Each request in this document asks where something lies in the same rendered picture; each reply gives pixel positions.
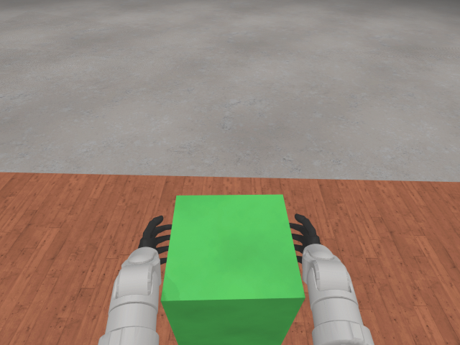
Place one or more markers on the left robot forearm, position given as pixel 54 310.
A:
pixel 134 301

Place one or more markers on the left robot hand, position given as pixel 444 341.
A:
pixel 149 234

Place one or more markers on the carton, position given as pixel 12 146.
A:
pixel 232 275

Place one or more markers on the right robot hand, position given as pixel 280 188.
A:
pixel 308 234

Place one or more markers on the right robot forearm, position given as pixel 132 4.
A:
pixel 336 316

